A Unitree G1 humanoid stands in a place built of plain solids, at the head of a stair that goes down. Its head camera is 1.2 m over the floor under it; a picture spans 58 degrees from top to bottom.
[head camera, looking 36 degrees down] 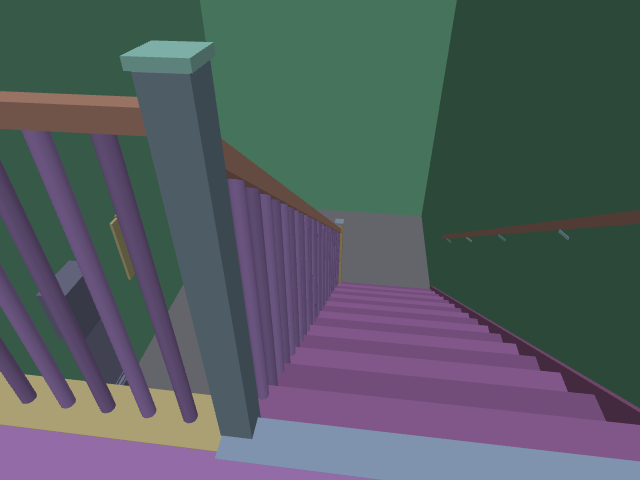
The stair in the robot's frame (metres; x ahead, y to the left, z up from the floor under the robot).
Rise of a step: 0.18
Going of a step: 0.25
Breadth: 1.36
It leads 7 degrees to the right of straight ahead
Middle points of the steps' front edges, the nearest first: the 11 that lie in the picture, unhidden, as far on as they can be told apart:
0.66 -0.45 0.00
0.91 -0.43 -0.19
1.16 -0.46 -0.37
1.41 -0.49 -0.56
1.65 -0.52 -0.74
1.90 -0.55 -0.93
2.14 -0.58 -1.11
2.39 -0.61 -1.29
2.64 -0.64 -1.47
2.88 -0.68 -1.66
3.13 -0.71 -1.84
